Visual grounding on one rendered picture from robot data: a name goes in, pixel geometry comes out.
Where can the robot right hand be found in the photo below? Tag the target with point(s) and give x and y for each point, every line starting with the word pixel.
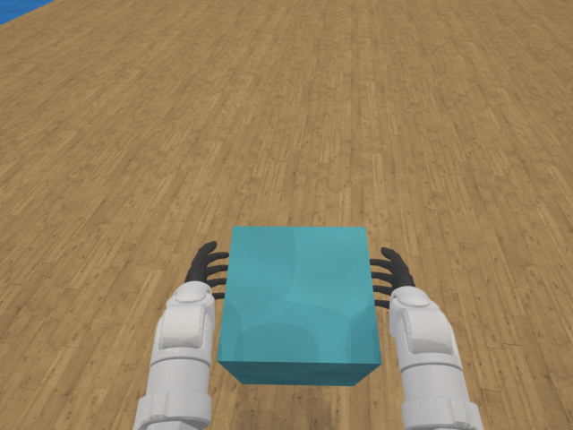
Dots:
pixel 400 276

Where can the robot left forearm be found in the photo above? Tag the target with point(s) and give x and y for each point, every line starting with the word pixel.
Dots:
pixel 177 390

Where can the carton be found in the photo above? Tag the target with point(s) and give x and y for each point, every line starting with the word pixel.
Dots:
pixel 299 307

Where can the robot left hand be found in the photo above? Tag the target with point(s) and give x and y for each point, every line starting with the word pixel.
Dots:
pixel 199 272

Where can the robot right forearm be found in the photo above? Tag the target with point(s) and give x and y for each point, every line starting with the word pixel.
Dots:
pixel 436 396

